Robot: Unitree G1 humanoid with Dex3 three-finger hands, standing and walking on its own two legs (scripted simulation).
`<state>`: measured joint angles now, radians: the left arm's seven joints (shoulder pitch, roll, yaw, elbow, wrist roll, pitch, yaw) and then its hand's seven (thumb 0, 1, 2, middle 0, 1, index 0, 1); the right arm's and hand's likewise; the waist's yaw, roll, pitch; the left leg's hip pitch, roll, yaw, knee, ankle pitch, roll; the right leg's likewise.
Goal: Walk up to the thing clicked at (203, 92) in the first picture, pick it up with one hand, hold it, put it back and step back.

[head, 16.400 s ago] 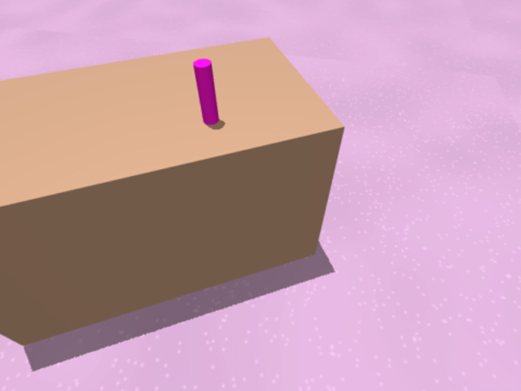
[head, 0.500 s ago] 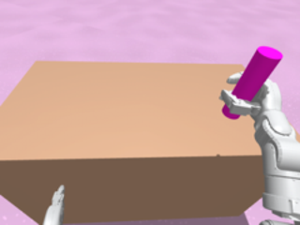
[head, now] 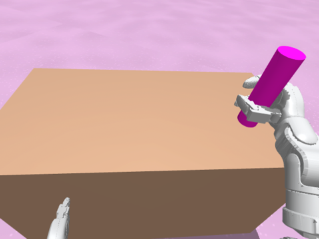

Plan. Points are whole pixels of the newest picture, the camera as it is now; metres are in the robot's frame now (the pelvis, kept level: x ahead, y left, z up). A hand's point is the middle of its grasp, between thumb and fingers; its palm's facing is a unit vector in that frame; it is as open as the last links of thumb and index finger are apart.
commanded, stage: hold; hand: right
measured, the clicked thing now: (265, 91) +0.34 -0.18 +0.26
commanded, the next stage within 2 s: none
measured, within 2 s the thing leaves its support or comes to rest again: neither
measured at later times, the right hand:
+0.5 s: hand (255, 102) +0.34 -0.17 +0.23, palm faces +0.14 +0.99 -0.02, open 5.9 cm
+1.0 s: hand (255, 102) +0.34 -0.17 +0.23, palm faces +0.13 +0.99 -0.03, open 6.0 cm
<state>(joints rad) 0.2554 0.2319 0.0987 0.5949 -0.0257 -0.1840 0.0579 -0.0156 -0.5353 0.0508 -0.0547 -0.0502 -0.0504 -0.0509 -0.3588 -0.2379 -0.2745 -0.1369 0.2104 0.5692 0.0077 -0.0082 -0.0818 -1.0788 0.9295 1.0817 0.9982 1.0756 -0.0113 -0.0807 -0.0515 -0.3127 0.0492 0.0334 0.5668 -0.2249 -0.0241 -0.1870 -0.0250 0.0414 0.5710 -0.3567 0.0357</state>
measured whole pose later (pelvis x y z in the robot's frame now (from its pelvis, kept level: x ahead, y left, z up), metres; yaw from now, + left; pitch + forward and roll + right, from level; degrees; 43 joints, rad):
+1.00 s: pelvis +0.00 +0.00 +0.00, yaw +0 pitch -2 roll +0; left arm 0.25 0.24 0.10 0.62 -0.02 -0.21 0.06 -0.02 -0.53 0.05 -0.06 -0.05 -0.06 -0.05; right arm -0.36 -0.24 -0.29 -0.16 0.22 0.63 0.02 -0.01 -0.07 -1.09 0.93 1.09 1.00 1.08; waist -0.01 -0.08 -0.05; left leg -0.31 0.05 0.03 0.56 -0.22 -0.03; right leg -0.18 -0.02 0.04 0.57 -0.36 0.03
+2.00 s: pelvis +0.00 +0.00 +0.00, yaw +0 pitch -2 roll +0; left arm 0.24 0.24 0.11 0.61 -0.02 -0.21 0.06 -0.02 -0.54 0.05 -0.06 -0.05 -0.06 -0.05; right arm -0.36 -0.23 -0.28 -0.11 0.22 0.60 0.01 -0.01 -0.07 -1.10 0.93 1.09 1.00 1.08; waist 0.00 -0.08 -0.05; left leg -0.31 0.05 0.03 0.57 -0.22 -0.02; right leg -0.18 -0.03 0.04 0.56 -0.35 0.04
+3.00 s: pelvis -0.02 +0.00 -0.01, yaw +1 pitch +4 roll +0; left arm 0.26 0.23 0.07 0.56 0.00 -0.27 0.07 -0.02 -0.53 0.06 -0.06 -0.05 -0.06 -0.05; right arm -0.66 -0.33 -0.32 0.63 0.13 0.13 -0.01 -0.01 -0.08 -1.08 0.92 1.09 0.99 1.07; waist 0.08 -0.01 -0.02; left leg -0.48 0.04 0.01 0.61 -0.20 -0.02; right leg -0.36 -0.03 0.02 0.66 -0.36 0.03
